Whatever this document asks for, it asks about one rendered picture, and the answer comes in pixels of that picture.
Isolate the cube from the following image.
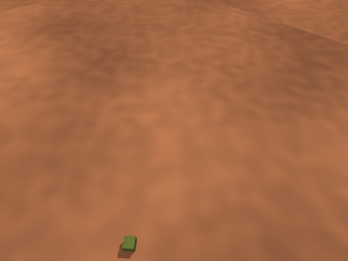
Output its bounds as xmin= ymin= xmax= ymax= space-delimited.
xmin=122 ymin=235 xmax=137 ymax=252

